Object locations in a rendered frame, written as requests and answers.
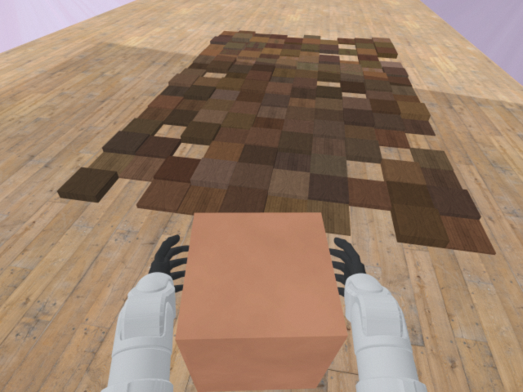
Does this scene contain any left robot hand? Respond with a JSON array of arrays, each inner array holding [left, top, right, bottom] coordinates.
[[149, 234, 189, 293]]

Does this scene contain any left robot forearm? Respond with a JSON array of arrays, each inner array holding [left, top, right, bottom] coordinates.
[[101, 272, 176, 392]]

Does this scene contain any carton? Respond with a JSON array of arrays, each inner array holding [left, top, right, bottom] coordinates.
[[175, 212, 348, 392]]

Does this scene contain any right robot forearm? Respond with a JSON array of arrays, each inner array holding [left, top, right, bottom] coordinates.
[[344, 274, 427, 392]]

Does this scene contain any right robot hand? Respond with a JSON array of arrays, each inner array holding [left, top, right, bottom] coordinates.
[[329, 238, 366, 296]]

